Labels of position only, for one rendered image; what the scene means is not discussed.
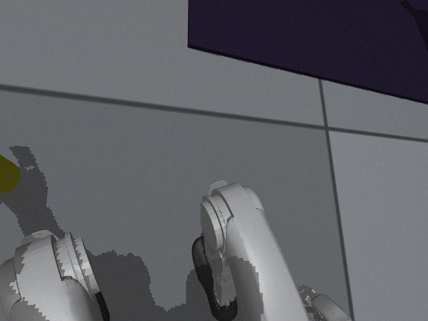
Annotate can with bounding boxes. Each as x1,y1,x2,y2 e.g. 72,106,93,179
0,155,20,194

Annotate right robot foot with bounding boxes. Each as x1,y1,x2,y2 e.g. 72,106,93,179
192,236,237,321

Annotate right robot hand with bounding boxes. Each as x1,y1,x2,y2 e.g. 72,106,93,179
298,285,353,321

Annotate left robot foot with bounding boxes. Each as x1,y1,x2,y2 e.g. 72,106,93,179
95,292,110,321

